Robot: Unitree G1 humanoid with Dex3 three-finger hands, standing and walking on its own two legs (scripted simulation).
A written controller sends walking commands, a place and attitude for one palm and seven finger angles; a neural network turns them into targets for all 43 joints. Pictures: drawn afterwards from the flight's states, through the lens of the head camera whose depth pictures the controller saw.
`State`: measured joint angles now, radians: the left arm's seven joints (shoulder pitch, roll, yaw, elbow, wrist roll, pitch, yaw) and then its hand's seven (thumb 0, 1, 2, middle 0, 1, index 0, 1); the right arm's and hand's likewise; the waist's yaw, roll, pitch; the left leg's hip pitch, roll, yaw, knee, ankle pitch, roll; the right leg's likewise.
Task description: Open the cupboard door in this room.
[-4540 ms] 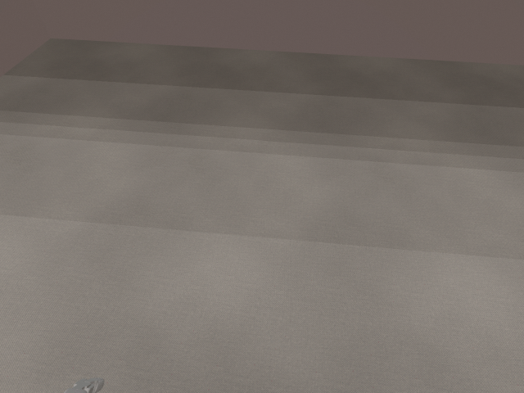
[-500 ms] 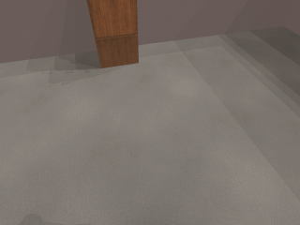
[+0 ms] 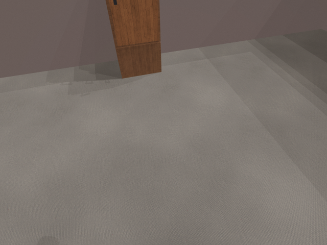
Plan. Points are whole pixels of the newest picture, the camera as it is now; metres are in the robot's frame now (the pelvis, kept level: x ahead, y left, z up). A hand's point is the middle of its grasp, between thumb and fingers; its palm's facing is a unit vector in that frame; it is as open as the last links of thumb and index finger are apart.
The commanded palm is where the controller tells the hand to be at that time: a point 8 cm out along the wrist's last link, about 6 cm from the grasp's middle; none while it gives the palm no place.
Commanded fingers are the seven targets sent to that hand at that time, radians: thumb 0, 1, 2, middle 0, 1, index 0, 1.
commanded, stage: stand and wait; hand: left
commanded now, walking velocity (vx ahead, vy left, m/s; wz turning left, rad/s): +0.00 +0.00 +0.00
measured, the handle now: out of the picture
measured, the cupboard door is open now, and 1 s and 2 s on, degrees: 0 0 0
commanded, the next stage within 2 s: turn or walk to find it in 0.18 s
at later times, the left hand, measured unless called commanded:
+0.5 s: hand out of the picture -0.03 +0.17 -0.18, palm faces +0.14 -0.97 -0.20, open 7.4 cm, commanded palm none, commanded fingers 0.00 0.90 0.90 -0.20 -0.30 -0.20 -0.30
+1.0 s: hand out of the picture +0.05 +0.20 -0.15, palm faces +0.29 -0.92 -0.27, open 7.4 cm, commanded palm none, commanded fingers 0.00 0.90 0.90 -0.20 -0.30 -0.20 -0.30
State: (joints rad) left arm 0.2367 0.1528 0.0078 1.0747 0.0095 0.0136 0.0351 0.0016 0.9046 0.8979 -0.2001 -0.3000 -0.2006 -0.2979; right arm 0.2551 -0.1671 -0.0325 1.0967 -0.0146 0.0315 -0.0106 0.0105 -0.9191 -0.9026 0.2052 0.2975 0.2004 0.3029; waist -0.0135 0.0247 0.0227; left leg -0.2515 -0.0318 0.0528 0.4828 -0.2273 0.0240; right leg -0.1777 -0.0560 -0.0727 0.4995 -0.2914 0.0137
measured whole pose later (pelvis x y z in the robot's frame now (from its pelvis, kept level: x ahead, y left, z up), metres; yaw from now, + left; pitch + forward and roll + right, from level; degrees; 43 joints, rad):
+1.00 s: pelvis -0.02 -0.03 +0.00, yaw +17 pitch +1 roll +0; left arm 0.12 0.21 0.05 0.88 0.01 0.03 0.02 0.00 0.90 0.90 -0.20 -0.30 -0.20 -0.30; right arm 0.21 -0.22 -0.07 0.94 -0.03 0.04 0.01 0.01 -0.91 -0.90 0.21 0.30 0.20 0.30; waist -0.04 0.03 0.04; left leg -0.37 -0.07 -0.10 0.47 -0.12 0.01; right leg -0.26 -0.03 -0.02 0.57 -0.35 0.05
